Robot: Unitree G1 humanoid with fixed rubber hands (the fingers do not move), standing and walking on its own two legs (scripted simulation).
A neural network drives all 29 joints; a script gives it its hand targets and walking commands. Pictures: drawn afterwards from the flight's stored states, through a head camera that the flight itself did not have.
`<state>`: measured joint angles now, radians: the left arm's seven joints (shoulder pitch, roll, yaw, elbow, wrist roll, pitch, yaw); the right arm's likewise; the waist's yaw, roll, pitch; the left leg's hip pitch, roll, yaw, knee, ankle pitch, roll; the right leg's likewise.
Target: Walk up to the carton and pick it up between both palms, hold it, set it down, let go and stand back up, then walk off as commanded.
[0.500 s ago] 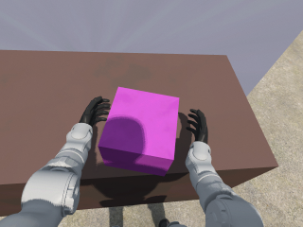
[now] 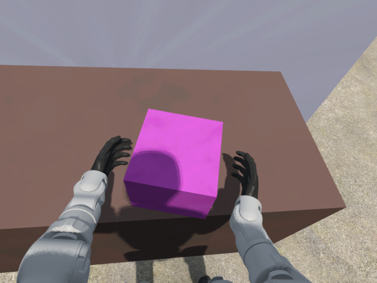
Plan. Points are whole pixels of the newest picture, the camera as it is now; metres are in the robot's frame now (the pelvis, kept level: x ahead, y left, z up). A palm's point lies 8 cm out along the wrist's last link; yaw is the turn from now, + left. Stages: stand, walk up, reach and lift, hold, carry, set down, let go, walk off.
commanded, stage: set down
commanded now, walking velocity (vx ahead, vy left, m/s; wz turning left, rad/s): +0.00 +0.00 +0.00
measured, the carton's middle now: (176, 164) +0.39 +0.01 -0.02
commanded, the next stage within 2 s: none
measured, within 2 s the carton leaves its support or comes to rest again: neither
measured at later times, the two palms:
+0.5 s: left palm (85, 184) +0.34 +0.21 -0.01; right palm (253, 207) +0.27 -0.14 +0.01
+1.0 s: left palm (57, 226) +0.25 +0.25 -0.02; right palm (254, 237) +0.21 -0.13 +0.01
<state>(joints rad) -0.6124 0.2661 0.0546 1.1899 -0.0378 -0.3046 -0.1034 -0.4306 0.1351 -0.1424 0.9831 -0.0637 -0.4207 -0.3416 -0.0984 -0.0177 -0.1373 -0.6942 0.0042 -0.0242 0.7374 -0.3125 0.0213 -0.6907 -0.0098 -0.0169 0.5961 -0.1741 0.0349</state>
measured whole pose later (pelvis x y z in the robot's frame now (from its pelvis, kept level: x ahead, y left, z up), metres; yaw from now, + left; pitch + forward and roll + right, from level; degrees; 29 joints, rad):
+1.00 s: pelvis +0.02 +0.02 +0.02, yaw +1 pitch -1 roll -4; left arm 0.11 0.30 0.05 0.41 -0.07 -0.11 -0.17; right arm 0.23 0.11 0.08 0.36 0.01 -0.38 -0.35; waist -0.05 0.01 0.08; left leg -0.28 0.01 -0.02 0.67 -0.37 0.03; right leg -0.25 0.00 -0.02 0.46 -0.19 0.05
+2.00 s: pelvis +0.04 +0.00 +0.02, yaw +1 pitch -3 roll -3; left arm 0.21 0.30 0.00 0.39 -0.09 -0.04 -0.14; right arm 0.33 -0.05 0.05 0.42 0.01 -0.29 -0.15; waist -0.05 0.02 0.08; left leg -0.17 0.01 -0.02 0.56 -0.34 0.02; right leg -0.16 0.00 -0.02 0.41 -0.21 0.03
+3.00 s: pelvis +0.05 -0.01 +0.03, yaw +1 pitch -3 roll -1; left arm 0.18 0.26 0.02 0.41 -0.09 0.09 -0.07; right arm 0.25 -0.18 0.01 0.63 0.01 -0.22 -0.01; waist -0.05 0.05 0.08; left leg -0.11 0.01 -0.02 0.47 -0.31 0.00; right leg -0.14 0.00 -0.02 0.40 -0.20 0.02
